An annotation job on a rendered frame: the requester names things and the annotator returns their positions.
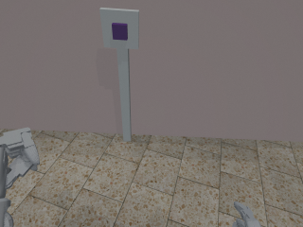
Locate left robot hand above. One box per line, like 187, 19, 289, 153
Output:
0, 127, 40, 199

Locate button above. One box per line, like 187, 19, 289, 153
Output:
112, 23, 128, 41

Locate right robot hand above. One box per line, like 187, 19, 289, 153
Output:
232, 201, 262, 227

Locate robot left forearm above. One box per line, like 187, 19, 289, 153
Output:
0, 198, 14, 227

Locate panel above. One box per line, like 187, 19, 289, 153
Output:
99, 8, 139, 142

